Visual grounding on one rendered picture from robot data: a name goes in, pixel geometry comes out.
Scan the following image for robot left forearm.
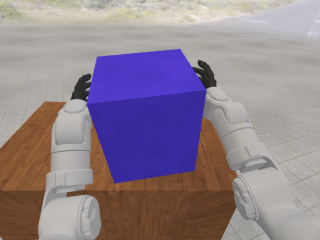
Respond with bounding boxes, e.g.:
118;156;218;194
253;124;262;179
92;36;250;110
38;99;93;238

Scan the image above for robot left hand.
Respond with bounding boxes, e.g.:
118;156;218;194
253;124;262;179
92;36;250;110
70;73;92;102

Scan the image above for pedestal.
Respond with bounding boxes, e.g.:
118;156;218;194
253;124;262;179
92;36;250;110
0;101;238;240

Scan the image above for robot right hand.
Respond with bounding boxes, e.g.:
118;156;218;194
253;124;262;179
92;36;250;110
192;60;217;89

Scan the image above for carton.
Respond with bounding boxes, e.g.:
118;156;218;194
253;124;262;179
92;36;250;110
86;49;207;184

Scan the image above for robot right upper arm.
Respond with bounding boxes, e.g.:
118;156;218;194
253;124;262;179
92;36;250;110
232;167;320;240

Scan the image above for robot left upper arm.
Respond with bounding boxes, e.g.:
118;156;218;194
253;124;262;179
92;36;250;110
38;194;101;240

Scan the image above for robot right forearm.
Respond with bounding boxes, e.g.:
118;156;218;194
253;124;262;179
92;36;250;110
203;87;297;205

